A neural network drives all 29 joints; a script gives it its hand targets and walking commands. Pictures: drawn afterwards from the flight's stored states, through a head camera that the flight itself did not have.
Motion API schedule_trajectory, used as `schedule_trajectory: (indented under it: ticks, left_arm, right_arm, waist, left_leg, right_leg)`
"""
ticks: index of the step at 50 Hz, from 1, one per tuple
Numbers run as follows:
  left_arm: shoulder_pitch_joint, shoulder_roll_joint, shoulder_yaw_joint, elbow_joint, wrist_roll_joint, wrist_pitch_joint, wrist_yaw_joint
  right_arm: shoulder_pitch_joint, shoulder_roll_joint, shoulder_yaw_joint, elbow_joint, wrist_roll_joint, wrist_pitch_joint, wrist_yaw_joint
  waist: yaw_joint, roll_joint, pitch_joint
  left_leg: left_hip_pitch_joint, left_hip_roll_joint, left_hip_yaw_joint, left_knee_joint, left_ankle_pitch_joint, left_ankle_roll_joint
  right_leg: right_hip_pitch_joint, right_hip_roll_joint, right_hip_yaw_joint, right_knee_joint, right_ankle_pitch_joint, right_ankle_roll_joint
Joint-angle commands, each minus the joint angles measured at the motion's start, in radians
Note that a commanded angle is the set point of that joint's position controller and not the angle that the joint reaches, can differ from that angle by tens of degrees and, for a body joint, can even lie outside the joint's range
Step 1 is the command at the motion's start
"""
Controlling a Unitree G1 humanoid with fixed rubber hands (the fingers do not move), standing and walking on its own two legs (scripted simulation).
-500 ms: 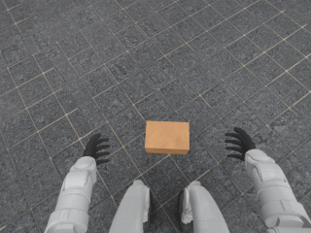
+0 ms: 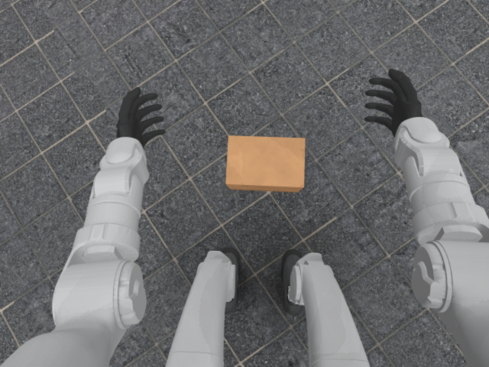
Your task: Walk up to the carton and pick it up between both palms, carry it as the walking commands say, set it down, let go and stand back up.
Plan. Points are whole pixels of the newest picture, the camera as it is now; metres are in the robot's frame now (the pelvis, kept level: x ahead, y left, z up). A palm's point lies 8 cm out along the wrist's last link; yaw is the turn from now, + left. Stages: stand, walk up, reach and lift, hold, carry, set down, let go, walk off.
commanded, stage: reach and lift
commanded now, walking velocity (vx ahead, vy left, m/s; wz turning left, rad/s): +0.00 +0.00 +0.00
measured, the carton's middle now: (265, 165) +0.49 +0.00 -0.59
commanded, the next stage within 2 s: none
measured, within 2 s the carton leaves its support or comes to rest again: neither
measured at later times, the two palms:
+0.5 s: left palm (150, 126) +0.48 +0.22 -0.16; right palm (380, 110) +0.51 -0.20 -0.16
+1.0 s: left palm (177, 144) +0.49 +0.21 -0.32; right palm (353, 135) +0.51 -0.20 -0.32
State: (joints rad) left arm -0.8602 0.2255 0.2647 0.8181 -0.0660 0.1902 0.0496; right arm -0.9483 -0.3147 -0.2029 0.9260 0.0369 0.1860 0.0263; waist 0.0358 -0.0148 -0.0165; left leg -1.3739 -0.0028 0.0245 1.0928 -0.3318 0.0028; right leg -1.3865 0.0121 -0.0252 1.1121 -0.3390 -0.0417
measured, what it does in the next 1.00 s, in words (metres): lowers itself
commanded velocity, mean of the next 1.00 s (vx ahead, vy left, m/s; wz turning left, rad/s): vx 0.00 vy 0.00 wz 0.00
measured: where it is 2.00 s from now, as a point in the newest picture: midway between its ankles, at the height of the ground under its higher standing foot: (260, 291)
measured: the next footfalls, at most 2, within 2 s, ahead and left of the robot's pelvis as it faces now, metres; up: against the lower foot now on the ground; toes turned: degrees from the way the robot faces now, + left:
none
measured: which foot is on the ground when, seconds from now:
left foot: down 0.00-1.00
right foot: down 0.00-1.00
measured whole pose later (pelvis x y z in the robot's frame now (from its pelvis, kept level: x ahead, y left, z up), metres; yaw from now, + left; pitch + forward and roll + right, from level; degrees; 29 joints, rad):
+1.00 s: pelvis -0.03 +0.01 -0.20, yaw +1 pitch +47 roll +2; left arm -1.18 0.28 0.26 0.91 -0.13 0.14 0.10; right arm -1.27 -0.41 -0.18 1.02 0.09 0.14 0.01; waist 0.02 0.01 0.02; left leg -2.13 -0.04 0.02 1.83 -0.51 0.00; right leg -2.14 0.03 0.00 1.85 -0.52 -0.02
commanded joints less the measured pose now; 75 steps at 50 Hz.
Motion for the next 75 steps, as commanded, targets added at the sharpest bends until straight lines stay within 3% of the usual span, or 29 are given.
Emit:
schedule_trajectory:
  ticks: [1,5,9,13,19,26,38,45,54,75]
  left_arm:
    - [-0.244,0.130,0.031,-0.082,0.001,-0.055,-0.007]
    - [-0.321,0.152,0.062,-0.076,0.004,-0.078,-0.015]
    - [-0.270,0.128,0.075,-0.075,0.010,-0.094,-0.024]
    - [-0.225,0.106,0.093,-0.112,0.041,-0.107,-0.029]
    - [-0.255,0.066,0.100,-0.124,0.065,-0.121,-0.027]
    - [-0.305,0.069,0.083,-0.056,0.038,-0.109,0.003]
    - [-0.449,0.161,0.026,-0.116,-0.044,-0.069,0.047]
    - [-0.514,0.181,0.015,-0.037,-0.063,-0.061,0.051]
    - [-0.578,0.198,-0.003,0.046,-0.078,-0.098,0.057]
    - [-0.694,0.223,-0.093,0.159,-0.163,-0.160,0.074]
  right_arm:
    - [-0.283,-0.124,-0.017,-0.096,0.000,-0.048,-0.001]
    - [-0.396,-0.131,-0.034,-0.088,-0.011,-0.065,0.002]
    - [-0.335,-0.120,-0.067,-0.074,-0.040,-0.080,0.005]
    - [-0.288,-0.109,-0.101,-0.110,-0.070,-0.096,0.018]
    - [-0.307,-0.094,-0.124,-0.110,-0.083,-0.117,0.038]
    - [-0.352,-0.139,-0.118,-0.012,-0.063,-0.122,0.037]
    - [-0.497,-0.221,-0.023,-0.090,0.028,-0.080,0.003]
    - [-0.555,-0.221,0.009,-0.033,0.058,-0.062,-0.011]
    - [-0.608,-0.220,0.037,0.035,0.071,-0.085,-0.040]
    - [-0.721,-0.253,0.132,0.135,0.174,-0.153,-0.085]
  waist:
    - [0.021,-0.041,-0.888]
    - [0.026,-0.043,-0.972]
    - [0.001,-0.049,-1.066]
    - [0.003,-0.042,-1.076]
    - [0.007,-0.026,-0.979]
    - [-0.005,-0.007,-0.974]
    - [-0.020,-0.022,-1.159]
    - [-0.015,-0.037,-1.070]
    - [-0.011,-0.042,-1.002]
    - [-0.013,-0.025,-0.882]
  left_leg:
    - [0.265,-0.045,-0.014,-0.074,0.210,-0.014]
    - [0.234,-0.047,-0.015,-0.059,0.261,-0.012]
    - [0.240,-0.052,-0.016,-0.044,0.383,-0.016]
    - [0.257,-0.053,-0.019,-0.043,0.464,-0.017]
    - [0.187,-0.052,-0.029,0.014,0.413,-0.026]
    - [0.101,-0.057,-0.029,0.177,0.307,-0.046]
    - [-0.015,-0.080,-0.003,0.452,0.173,-0.049]
    - [-0.175,-0.070,0.017,0.564,0.055,-0.040]
    - [-0.305,-0.056,0.029,0.702,0.035,-0.035]
    - [-0.351,-0.031,-0.012,0.945,0.090,-0.046]
  right_leg:
    - [0.559,0.024,0.099,-0.077,0.288,0.037]
    - [0.572,0.024,0.110,-0.057,0.363,0.037]
    - [0.604,0.026,0.104,-0.039,0.513,0.035]
    - [0.553,0.027,0.092,-0.039,0.560,0.040]
    - [0.329,0.030,0.071,0.010,0.438,0.044]
    - [0.088,0.048,0.037,0.167,0.290,0.045]
    - [-0.013,0.046,0.014,0.431,0.178,0.053]
    - [-0.097,0.030,0.024,0.537,0.080,0.054]
    - [-0.169,0.014,0.038,0.673,0.066,0.056]
    - [-0.302,-0.016,0.069,0.925,0.095,0.055]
